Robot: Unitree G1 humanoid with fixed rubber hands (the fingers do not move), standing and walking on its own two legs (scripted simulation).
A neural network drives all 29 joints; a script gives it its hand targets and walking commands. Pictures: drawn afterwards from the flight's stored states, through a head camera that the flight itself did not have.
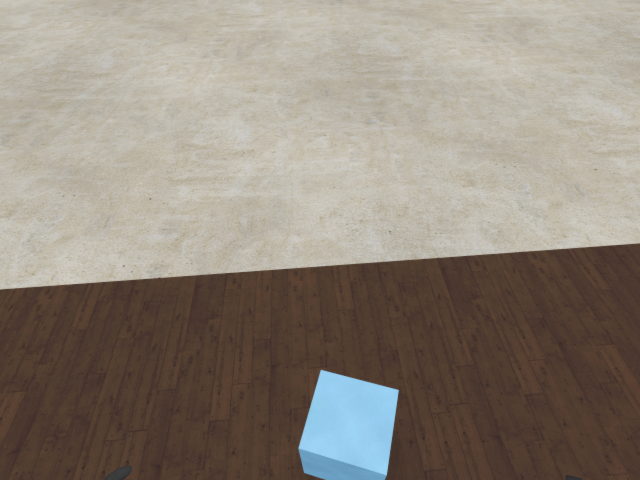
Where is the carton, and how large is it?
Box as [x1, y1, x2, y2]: [298, 370, 398, 479]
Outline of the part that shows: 321,370 298,448 304,472 325,479 384,479 387,470 398,390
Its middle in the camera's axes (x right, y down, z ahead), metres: +0.08 +0.53 +1.05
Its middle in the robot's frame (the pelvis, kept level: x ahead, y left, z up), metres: +0.38 -0.03 -0.66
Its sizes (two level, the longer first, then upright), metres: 0.210 0.200 0.250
